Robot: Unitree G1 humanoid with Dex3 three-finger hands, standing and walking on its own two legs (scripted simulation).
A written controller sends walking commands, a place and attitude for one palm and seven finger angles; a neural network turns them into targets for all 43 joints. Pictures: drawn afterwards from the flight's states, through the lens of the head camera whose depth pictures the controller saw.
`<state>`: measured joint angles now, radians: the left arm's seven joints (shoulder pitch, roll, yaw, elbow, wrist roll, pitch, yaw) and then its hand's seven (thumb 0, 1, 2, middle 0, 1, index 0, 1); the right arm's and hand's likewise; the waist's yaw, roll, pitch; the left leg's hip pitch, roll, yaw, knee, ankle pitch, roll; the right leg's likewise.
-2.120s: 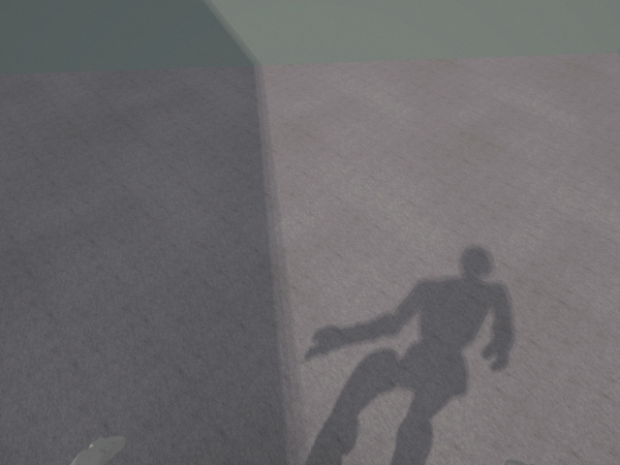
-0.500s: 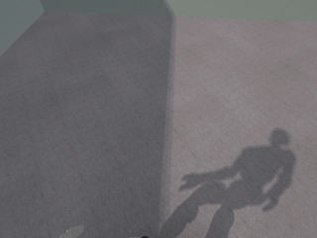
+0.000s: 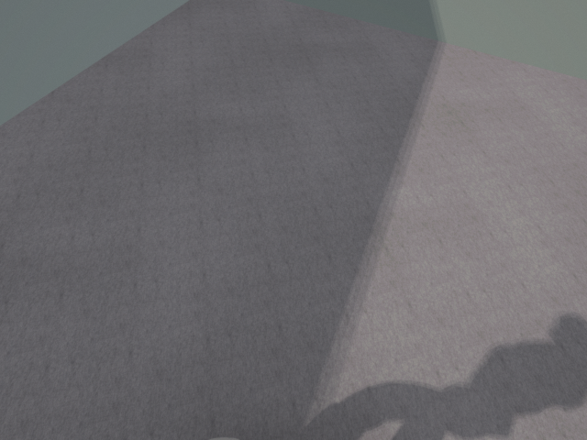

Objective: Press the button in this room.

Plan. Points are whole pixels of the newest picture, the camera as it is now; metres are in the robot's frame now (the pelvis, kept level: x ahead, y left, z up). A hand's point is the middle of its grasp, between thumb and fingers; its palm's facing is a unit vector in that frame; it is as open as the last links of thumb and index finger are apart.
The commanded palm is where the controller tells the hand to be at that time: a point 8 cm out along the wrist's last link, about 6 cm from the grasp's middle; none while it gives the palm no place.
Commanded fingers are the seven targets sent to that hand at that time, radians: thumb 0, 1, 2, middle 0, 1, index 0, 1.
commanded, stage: turn or walk to find it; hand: left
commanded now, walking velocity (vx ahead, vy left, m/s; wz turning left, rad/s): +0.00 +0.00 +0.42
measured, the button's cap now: out of the picture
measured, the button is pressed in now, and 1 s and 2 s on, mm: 0 0 0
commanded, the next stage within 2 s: none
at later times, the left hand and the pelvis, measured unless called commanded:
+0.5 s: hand out of the picture +0.05 +0.18 -0.13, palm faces +0.20 -0.94 -0.29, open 7.4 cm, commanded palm none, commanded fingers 0.00 0.90 0.90 -0.20 -0.30 -0.20 -0.30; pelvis -0.03 -0.03 +0.01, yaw +11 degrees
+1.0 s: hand out of the picture -0.15 +0.19 -0.18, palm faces +0.48 -0.85 -0.21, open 7.4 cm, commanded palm none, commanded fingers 0.00 0.90 0.90 -0.20 -0.30 -0.20 -0.30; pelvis -0.07 +0.00 +0.00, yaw +24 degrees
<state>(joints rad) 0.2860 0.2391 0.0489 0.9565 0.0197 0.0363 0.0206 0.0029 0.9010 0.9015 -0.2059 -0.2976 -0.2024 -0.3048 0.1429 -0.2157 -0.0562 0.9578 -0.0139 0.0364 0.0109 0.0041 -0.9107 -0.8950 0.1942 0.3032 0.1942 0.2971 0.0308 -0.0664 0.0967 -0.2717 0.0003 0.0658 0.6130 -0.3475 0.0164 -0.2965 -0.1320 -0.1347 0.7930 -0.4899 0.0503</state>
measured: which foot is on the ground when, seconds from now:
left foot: down 0.00-0.44, up 0.46-0.90, down 0.92-1.00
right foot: up 0.00-0.42, down 0.44-0.94, up 0.96-1.00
